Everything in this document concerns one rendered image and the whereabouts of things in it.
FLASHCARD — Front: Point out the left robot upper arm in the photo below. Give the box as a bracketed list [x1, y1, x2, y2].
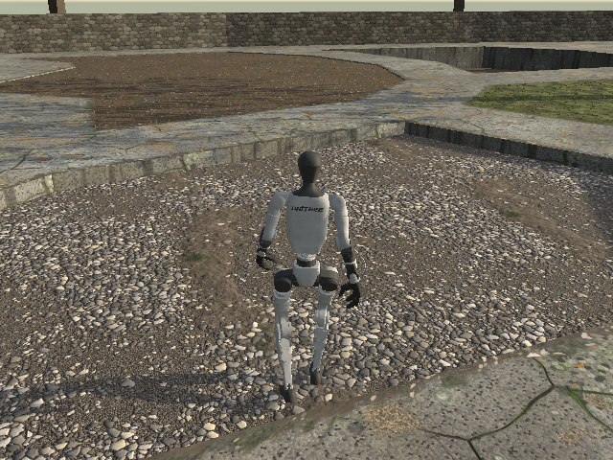
[262, 192, 289, 242]

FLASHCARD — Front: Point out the robot left forearm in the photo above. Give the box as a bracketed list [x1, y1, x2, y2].
[257, 226, 272, 257]

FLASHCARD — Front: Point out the robot left hand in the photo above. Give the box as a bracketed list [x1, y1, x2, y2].
[256, 253, 278, 270]

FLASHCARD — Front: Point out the right robot upper arm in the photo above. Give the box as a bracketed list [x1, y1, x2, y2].
[329, 194, 351, 249]

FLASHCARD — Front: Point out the robot left foot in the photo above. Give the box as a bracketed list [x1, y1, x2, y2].
[280, 385, 297, 403]

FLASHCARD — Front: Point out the left robot shin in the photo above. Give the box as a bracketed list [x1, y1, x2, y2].
[275, 322, 293, 390]

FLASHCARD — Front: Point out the robot right forearm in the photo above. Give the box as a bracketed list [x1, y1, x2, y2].
[341, 234, 360, 284]

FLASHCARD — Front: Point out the robot right hand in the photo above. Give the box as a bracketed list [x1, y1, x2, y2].
[339, 281, 362, 309]

